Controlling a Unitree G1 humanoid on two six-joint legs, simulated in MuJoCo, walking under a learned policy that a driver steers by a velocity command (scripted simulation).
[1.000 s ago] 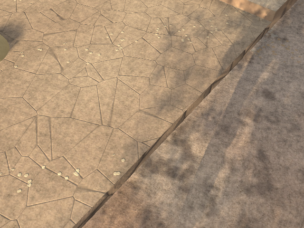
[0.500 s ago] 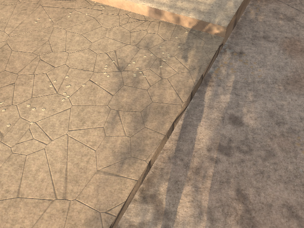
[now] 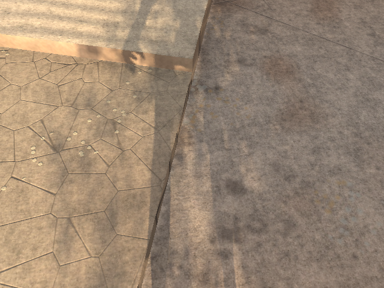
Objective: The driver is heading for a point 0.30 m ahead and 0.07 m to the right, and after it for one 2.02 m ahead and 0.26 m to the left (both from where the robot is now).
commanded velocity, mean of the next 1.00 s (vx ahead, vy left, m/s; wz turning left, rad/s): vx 0.07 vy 0.00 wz -0.09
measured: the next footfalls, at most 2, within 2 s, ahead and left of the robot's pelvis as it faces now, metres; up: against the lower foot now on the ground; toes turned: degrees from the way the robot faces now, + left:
right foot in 0.30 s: +0.18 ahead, -0.14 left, +0.00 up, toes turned -5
left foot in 0.64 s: +0.22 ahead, +0.09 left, +0.00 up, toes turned -11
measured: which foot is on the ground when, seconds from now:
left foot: down 0.00-0.32, up 0.34-0.62, down 0.64-0.86, up 0.88-1.00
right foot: up 0.00-0.28, down 0.30-1.00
